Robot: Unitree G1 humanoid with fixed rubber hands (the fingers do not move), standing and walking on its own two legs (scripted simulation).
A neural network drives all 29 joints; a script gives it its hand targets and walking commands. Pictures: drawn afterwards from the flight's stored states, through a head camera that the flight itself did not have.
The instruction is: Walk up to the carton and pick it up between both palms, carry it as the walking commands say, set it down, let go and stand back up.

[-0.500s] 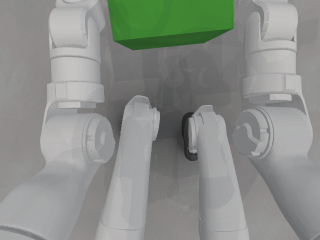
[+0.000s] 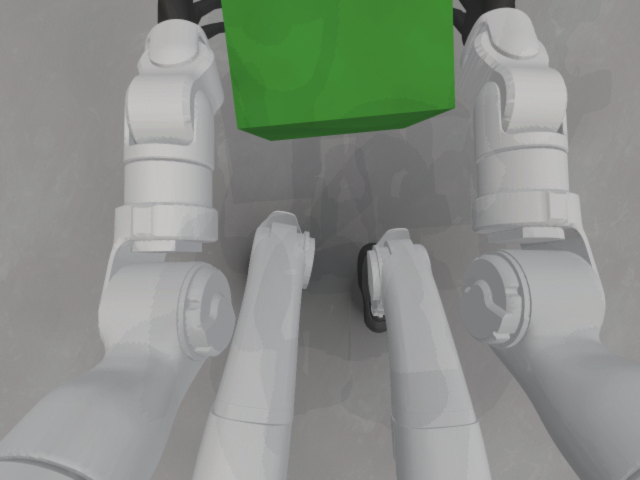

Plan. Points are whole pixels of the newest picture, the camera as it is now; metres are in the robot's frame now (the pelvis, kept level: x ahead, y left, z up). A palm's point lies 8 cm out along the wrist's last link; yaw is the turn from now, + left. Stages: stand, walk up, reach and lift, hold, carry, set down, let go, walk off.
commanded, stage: reach and lift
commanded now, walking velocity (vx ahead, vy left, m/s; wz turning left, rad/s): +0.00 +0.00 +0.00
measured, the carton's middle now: out of the picture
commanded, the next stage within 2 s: none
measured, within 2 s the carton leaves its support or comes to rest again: neither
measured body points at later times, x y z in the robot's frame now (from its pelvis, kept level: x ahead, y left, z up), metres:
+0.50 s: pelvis +0.01 +0.00 +0.06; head +0.28 +0.04 +0.40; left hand +0.49 +0.18 -0.02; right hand +0.53 -0.10 +0.00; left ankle +0.16 +0.12 -0.54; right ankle +0.13 -0.13 -0.54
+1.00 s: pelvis +0.03 -0.01 +0.11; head +0.25 +0.03 +0.50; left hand +0.46 +0.17 +0.06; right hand +0.50 -0.10 +0.07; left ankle +0.16 +0.12 -0.54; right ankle +0.13 -0.13 -0.54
